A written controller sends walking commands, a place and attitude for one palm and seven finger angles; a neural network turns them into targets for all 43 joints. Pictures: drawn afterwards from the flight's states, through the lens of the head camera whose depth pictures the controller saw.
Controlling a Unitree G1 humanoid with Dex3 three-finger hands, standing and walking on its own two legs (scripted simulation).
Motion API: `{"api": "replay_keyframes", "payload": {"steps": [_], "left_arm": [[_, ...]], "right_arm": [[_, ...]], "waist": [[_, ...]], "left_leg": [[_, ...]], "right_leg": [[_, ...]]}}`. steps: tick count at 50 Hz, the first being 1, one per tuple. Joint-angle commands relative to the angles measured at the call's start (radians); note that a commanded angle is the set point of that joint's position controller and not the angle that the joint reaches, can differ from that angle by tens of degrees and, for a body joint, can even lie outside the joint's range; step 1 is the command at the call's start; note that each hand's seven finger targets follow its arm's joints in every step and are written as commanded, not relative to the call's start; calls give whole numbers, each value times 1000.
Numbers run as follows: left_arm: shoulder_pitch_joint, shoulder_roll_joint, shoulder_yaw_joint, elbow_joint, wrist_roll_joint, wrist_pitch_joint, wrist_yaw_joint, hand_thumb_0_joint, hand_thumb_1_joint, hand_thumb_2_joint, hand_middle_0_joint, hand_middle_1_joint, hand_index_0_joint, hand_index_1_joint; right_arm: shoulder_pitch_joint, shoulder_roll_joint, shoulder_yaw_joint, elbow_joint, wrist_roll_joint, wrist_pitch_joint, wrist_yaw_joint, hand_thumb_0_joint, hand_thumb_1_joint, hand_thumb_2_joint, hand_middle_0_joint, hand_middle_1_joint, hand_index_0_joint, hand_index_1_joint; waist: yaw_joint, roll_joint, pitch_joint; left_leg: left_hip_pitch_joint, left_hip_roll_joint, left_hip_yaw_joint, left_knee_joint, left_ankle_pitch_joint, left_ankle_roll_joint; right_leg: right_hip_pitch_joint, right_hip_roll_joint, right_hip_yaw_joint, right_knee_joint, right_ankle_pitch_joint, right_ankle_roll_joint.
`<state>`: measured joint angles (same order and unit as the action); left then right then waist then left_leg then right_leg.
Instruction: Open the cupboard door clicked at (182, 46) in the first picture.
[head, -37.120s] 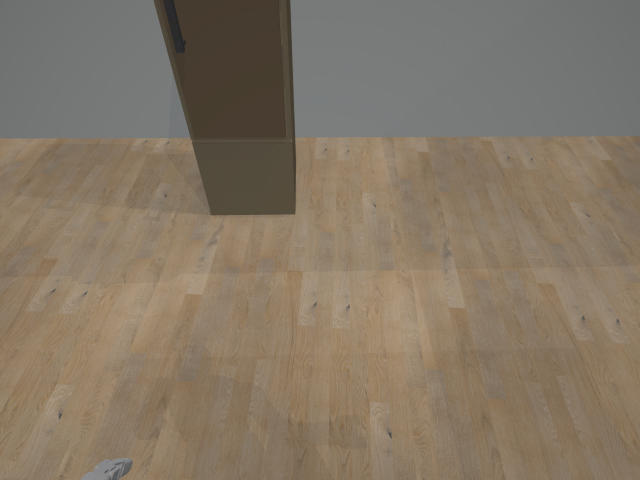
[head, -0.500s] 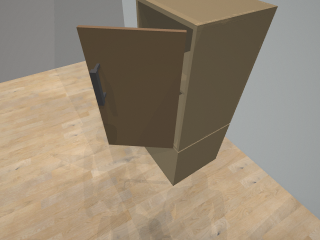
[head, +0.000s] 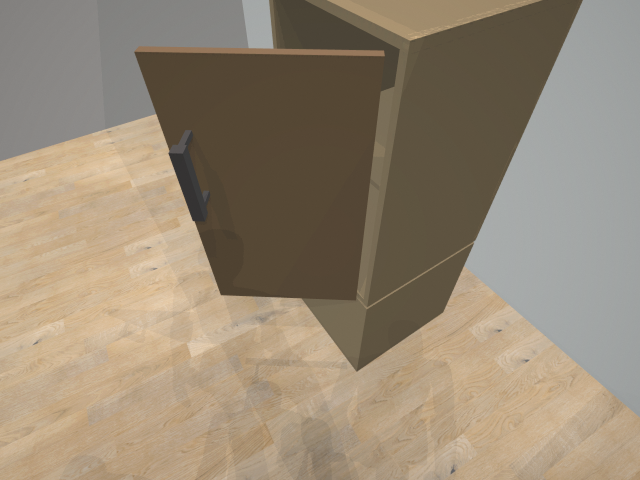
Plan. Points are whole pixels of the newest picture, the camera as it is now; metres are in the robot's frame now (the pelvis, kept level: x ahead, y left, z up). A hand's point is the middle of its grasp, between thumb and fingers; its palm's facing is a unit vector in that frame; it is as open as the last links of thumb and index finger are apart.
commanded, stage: come to a stop and stand still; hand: left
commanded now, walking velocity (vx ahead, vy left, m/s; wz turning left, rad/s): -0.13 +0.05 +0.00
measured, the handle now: (193, 177) +0.55 +0.24 +0.07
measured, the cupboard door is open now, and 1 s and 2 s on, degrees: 53 53 53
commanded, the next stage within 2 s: look again from close up in 0.82 s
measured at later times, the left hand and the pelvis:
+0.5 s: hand out of the picture +0.00 +0.18 -0.17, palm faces +0.04 -0.99 -0.17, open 7.3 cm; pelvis +0.01 +0.02 +0.01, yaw +0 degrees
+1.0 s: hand out of the picture +0.05 +0.21 -0.16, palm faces +0.02 -0.97 -0.23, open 7.3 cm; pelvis +0.02 +0.03 +0.01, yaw +1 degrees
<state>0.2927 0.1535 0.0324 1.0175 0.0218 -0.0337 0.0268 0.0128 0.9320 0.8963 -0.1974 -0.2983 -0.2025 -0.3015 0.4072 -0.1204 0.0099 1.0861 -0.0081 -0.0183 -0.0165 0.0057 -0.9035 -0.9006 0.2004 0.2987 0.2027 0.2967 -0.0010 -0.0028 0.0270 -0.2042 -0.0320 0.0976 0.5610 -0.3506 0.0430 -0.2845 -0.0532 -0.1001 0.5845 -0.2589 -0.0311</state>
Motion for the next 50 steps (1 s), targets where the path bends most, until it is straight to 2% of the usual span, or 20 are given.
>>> {"api": "replay_keyframes", "payload": {"steps": [1, 3, 5, 7, 9, 10, 12, 14, 19, 24, 31, 32, 33, 34, 36, 38, 39, 42, 44, 50], "left_arm": [[155, 145, 27, 12, 0, -9, 16, 0, 900, 900, -200, -300, -200, -300], [68, 117, 16, -2, 3, -2, 21, 0, 900, 900, -200, -300, -200, -300], [28, 115, 16, -19, 3, 9, 25, 0, 900, 900, -200, -300, -200, -300], [11, 115, 20, -33, -9, 26, 21, 0, 900, 900, -200, -300, -200, -300], [50, 66, 15, -52, -11, 45, 17, 0, 900, 900, -200, -300, -200, -300], [59, 55, 13, -47, -9, 49, 19, 0, 900, 900, -200, -300, -200, -300], [68, 44, 8, -29, -4, 57, 16, 0, 900, 900, -200, -300, -200, -300], [91, 50, 3, -19, 0, 47, 11, 0, 900, 900, -200, -300, -200, -300], [71, 71, -1, -23, 1, 37, 6, 0, 900, 900, -200, -300, -200, -300], [81, 71, -9, -11, 1, 29, 3, 0, 900, 900, -200, -300, -200, -300], [85, 68, -21, 24, -2, 18, 2, 0, 900, 900, -200, -300, -200, -300], [135, 110, -21, 42, 13, 18, 40, 0, 900, 900, -200, -300, -200, -300], [58, 158, -18, -14, 3, 11, 28, 0, 900, 900, -200, -300, -200, -300], [27, 173, -7, -33, 5, 3, 21, 0, 900, 900, -200, -300, -200, -300], [6, 151, -7, -46, 3, 1, 19, 0, 900, 900, -200, -300, -200, -300], [9, 128, -9, -47, 0, 7, 16, 0, 900, 900, -200, -300, -200, -300], [17, 116, -9, -50, 2, 11, 16, 0, 900, 900, -200, -300, -200, -300], [68, 91, -14, -37, -2, 17, 10, 0, 900, 900, -200, -300, -200, -300], [79, 91, -16, -28, -1, 12, 7, 0, 900, 900, -200, -300, -200, -300], [59, 102, -17, -22, -9, 4, 11, 0, 900, 900, -200, -300, -200, -300]], "right_arm": [[-26, -59, -25, -68, 0, -8, -10, 0, -900, -900, 200, 300, 200, 300], [-20, -43, -24, -48, 4, 8, -8, 0, -900, -900, 200, 300, 200, 300], [16, -22, -27, -27, 8, 13, -6, 0, -900, -900, 200, 300, 200, 300], [55, -47, -35, -8, 2, 8, -9, 0, -900, -900, 200, 300, 200, 300], [1, -131, -50, -43, -7, 1, -17, 0, -900, -900, 200, 300, 200, 300], [-46, -153, -52, -59, -11, 7, -17, 0, -900, -900, 200, 300, 200, 300], [-116, -139, -52, -80, -9, 6, -18, 0, -900, -900, 200, 300, 200, 300], [-137, -123, -49, -89, -7, 4, -19, 0, -900, -900, 200, 300, 200, 300], [-126, -122, -55, -93, -4, 4, -15, 0, -900, -900, 200, 300, 200, 300], [-144, -116, -47, -83, -4, 4, -9, 0, -900, -900, 200, 300, 200, 300], [-125, -99, -31, -45, -4, 4, -6, 0, -900, -900, 200, 300, 200, 300], [-201, -179, -51, -109, 2, 8, -1, 0, -900, -900, 200, 300, 200, 300], [-158, -118, -42, -134, -4, 24, 10, 0, -900, -900, 200, 300, 200, 300], [-146, -107, -38, -122, -17, 27, 17, 0, -900, -900, 200, 300, 200, 300], [-73, -114, -41, -122, -16, 20, 17, 0, -900, -900, 200, 300, 200, 300], [-61, -124, -40, -125, -16, 15, 14, 0, -900, -900, 200, 300, 200, 300], [-58, -125, -38, -128, -19, 9, 12, 0, -900, -900, 200, 300, 200, 300], [-95, -151, -35, -135, -18, 2, 7, 0, -900, -900, 200, 300, 200, 300], [-95, -145, -31, -130, -15, -7, 5, 0, -900, -900, 200, 300, 200, 300], [-59, -131, -19, -81, -10, -19, 1, 0, -900, -900, 200, 300, 200, 300]], "waist": [[44, -166, 2], [11, -209, 48], [-15, -177, 45], [-24, -66, 23], [17, 154, 9], [28, 142, 31], [38, 147, 61], [42, 78, 44], [7, -9, -49], [5, -1, -45], [-3, -14, 43], [25, 35, 81], [-29, 22, 23], [-30, 21, 42], [-56, -16, 31], [-48, -17, 55], [-39, 24, 67], [4, 69, 78], [18, 48, 59], [9, -38, -8]], "left_leg": [[-279, 67, -67, 246, -201, -31], [-225, 81, -59, 194, -149, -39], [-114, 65, -21, 11, 7, -51], [32, 76, -32, -131, 294, -49], [-28, 265, -210, -202, 564, 51], [-107, 289, -222, -223, 503, 80], [-160, 276, -219, -258, 380, 86], [-131, 233, -179, -212, 391, 62], [-23, 187, -122, -171, 269, 18], [-29, 166, -107, -193, 135, 0], [-34, 146, -101, -229, 83, -20], [-61, 151, -50, -40, 93, -56], [-59, 97, -44, -5, -29, -58], [-34, 89, -35, 8, 11, -52], [-22, 92, -52, -3, 37, -41], [-64, 111, -84, -67, -3, -28], [-107, 125, -111, -124, -19, -16], [-210, 160, -188, -239, -115, 9], [-220, 157, -183, -247, -70, 13], [-98, 139, -120, -171, 182, 3]], "right_leg": [[205, -368, 364, -272, 450, -212], [137, -290, 220, -232, 579, -176], [77, -225, 129, -161, 574, -128], [-6, -144, 84, -58, 365, -57], [-9, -28, 15, 13, -25, 24], [33, -11, 22, 35, -128, 27], [56, -21, 32, 29, -95, 23], [70, -26, 63, -56, 32, 19], [41, -48, 99, -130, 137, 15], [38, -56, 122, -194, 61, 10], [-10, -62, 136, -268, -38, 7], [-27, -91, 159, -261, 83, 10], [-89, -135, 217, -310, -279, -29], [-140, -153, 222, -329, -321, -50], [-166, -120, 168, -286, -312, -48], [-160, -82, 136, -235, -301, -38], [-121, -60, 100, -192, -249, -29], [-8, -17, 70, -120, -130, -9], [60, -26, 67, -124, -57, -6], [84, -61, 93, -150, 66, -2]]}}
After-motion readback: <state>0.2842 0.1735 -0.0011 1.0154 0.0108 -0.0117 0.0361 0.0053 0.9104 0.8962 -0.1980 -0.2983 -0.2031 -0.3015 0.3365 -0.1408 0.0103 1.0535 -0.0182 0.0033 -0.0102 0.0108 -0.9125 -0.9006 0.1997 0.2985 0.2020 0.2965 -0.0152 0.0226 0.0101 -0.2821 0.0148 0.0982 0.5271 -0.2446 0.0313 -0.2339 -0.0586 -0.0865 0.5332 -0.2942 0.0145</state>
